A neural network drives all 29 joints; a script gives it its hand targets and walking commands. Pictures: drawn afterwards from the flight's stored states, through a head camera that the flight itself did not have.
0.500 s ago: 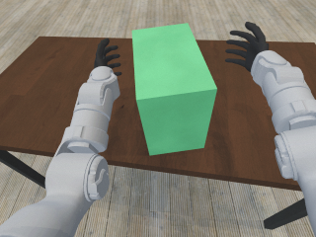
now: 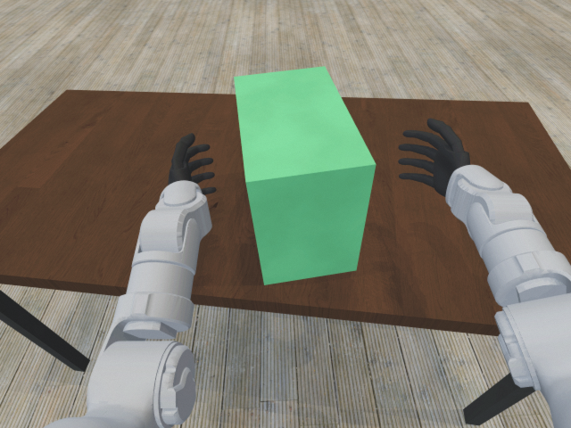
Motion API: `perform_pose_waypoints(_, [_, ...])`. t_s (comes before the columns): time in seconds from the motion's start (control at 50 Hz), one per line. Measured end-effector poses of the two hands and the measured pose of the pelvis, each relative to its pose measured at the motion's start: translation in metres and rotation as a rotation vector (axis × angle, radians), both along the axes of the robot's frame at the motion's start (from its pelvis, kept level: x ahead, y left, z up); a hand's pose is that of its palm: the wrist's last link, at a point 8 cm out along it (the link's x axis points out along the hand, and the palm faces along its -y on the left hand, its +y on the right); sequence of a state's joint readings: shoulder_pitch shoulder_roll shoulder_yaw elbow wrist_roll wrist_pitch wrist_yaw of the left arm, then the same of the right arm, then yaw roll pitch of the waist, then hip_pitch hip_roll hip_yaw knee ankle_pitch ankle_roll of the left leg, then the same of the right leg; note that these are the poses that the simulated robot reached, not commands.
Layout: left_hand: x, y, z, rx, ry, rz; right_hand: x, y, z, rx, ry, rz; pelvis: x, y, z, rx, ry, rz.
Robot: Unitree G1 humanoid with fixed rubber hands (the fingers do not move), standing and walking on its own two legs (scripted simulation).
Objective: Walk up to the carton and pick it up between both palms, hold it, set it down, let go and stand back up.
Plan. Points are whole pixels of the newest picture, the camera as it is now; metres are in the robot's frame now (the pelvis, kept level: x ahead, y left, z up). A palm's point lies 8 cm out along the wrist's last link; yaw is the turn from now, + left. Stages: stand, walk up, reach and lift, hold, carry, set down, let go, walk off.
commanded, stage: set down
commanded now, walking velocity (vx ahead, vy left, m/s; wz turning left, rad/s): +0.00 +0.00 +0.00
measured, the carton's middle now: (295, 173) +0.53 +0.11 +0.06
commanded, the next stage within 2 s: none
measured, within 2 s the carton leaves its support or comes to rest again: neither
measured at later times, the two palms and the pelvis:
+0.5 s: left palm (192, 229) +0.33 +0.21 +0.12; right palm (475, 231) +0.42 -0.17 +0.09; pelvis +0.00 +0.00 +0.00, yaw +0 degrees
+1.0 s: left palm (196, 267) +0.30 +0.20 +0.08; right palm (491, 285) +0.36 -0.20 +0.05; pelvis +0.00 +0.00 +0.00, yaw +0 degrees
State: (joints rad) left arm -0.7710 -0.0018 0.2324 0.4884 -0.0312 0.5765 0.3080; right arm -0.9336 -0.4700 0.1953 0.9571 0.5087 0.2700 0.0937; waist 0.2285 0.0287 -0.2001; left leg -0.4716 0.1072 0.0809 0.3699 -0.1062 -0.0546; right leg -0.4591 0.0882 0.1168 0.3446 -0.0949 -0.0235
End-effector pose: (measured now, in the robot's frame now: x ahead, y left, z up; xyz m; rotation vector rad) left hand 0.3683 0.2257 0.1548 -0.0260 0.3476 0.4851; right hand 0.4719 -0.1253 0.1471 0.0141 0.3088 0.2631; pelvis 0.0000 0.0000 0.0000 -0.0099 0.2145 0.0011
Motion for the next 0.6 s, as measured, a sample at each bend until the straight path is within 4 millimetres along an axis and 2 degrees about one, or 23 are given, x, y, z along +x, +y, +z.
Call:
perform_pose_waypoints(0.24, [-0.014, -0.013, -0.018, -0.026, -0.002, -0.022, -0.030, -0.021, -0.034, 0.012, 0.023, -0.018, 0.000, -0.001, 0.001, 0.002, -0.028, 0.000])
perform_pose_waypoints(0.6, [-0.045, -0.019, -0.043, -0.043, 0.014, -0.007, -0.066, -0.048, -0.059, 0.018, 0.000, -0.042, 0.000, -0.004, 0.001, 0.008, -0.069, 0.001])
